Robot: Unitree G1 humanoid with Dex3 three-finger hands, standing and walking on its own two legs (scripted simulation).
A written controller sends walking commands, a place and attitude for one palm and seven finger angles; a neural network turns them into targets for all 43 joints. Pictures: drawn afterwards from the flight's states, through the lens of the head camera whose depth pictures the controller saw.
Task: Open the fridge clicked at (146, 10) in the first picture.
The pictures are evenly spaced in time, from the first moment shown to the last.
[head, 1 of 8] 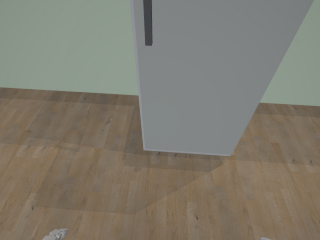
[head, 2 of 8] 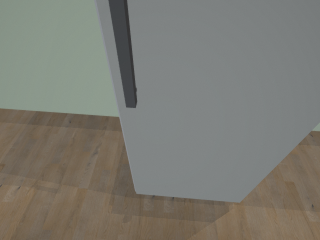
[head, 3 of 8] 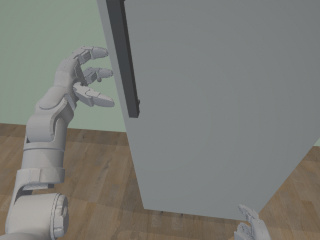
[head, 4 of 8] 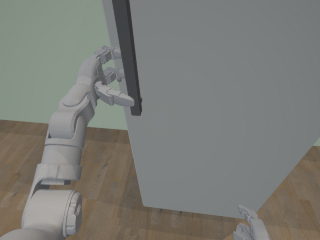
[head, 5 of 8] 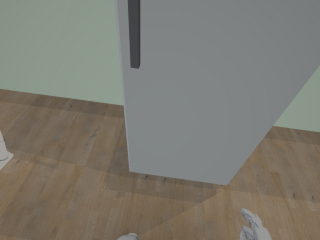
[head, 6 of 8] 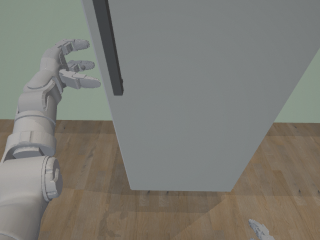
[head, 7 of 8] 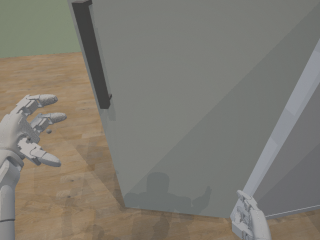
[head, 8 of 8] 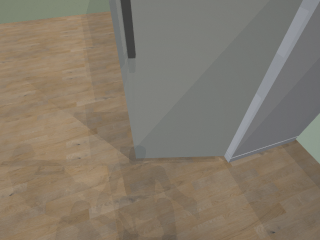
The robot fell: no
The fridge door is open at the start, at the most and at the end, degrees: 0 82 73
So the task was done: yes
